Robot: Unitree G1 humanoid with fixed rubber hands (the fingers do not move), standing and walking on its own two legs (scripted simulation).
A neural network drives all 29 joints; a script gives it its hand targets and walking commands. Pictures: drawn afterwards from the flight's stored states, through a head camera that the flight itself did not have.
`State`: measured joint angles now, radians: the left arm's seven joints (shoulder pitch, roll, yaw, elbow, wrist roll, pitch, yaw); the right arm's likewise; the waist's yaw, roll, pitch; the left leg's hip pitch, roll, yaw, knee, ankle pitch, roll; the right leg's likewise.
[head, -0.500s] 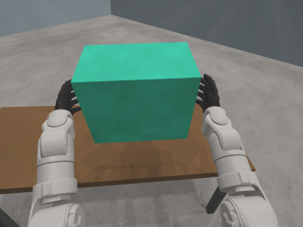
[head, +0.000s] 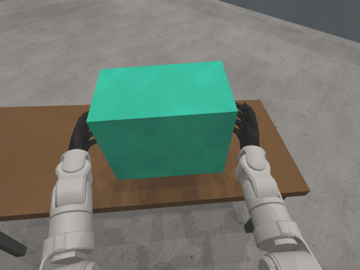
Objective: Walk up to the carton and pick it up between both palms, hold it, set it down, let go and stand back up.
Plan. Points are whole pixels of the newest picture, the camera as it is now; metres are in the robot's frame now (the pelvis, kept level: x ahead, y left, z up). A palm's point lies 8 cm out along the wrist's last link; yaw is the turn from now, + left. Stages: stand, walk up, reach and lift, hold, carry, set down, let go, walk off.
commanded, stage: set down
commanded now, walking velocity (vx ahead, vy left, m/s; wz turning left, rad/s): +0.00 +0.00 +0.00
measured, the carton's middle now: (166, 124) +0.43 +0.01 +0.08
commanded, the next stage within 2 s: none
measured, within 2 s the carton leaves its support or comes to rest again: neither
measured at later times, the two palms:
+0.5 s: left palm (74, 159) +0.34 +0.21 +0.07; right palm (241, 148) +0.33 -0.15 +0.10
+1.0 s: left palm (88, 170) +0.36 +0.20 +0.00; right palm (236, 160) +0.35 -0.16 +0.04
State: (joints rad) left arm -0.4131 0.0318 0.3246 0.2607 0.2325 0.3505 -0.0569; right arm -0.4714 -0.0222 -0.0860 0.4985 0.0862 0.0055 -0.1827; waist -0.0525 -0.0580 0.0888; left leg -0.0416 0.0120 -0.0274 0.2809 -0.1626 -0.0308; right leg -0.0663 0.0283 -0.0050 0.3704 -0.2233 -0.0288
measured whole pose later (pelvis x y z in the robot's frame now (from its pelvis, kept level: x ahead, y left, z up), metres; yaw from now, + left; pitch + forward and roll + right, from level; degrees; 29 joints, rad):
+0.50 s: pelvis +0.00 +0.02 +0.00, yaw +0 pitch -6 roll +1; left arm -0.34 0.03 0.31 0.29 0.23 0.26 -0.05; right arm -0.37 -0.02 -0.05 0.48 0.08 -0.07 -0.19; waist -0.05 -0.10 0.09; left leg -0.01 -0.01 -0.02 0.29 -0.18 -0.02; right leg -0.03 0.01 0.00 0.35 -0.23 0.00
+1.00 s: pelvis +0.02 +0.02 +0.00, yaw +0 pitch +0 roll +1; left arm -0.40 0.05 0.31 0.69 0.23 -0.03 0.01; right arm -0.37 0.02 -0.14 0.64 -0.01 -0.20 -0.14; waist -0.05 -0.08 0.09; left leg -0.11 -0.01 -0.02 0.29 -0.18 -0.02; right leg -0.12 0.01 0.00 0.35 -0.23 -0.01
